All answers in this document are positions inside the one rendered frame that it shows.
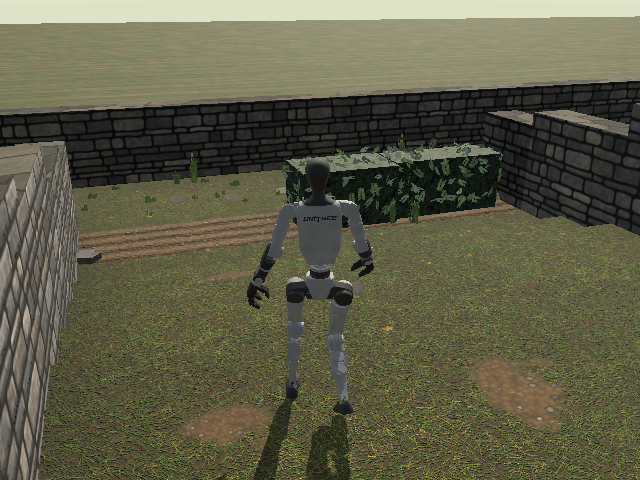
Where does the robot right forearm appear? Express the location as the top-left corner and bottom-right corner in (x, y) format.
(358, 237), (373, 265)

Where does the humanoid robot torso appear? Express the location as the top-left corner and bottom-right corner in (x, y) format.
(296, 196), (343, 300)

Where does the left robot upper arm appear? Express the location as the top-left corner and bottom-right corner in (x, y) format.
(267, 202), (298, 259)

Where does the robot left hand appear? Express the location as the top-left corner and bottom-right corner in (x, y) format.
(247, 282), (270, 309)

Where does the robot right hand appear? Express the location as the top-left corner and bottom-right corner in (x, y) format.
(351, 259), (374, 277)

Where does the robot head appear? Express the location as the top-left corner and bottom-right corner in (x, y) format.
(302, 158), (336, 206)

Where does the robot left forearm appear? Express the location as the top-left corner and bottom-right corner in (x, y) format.
(251, 242), (276, 287)

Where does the right robot upper arm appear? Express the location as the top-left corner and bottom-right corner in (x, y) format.
(339, 200), (369, 253)

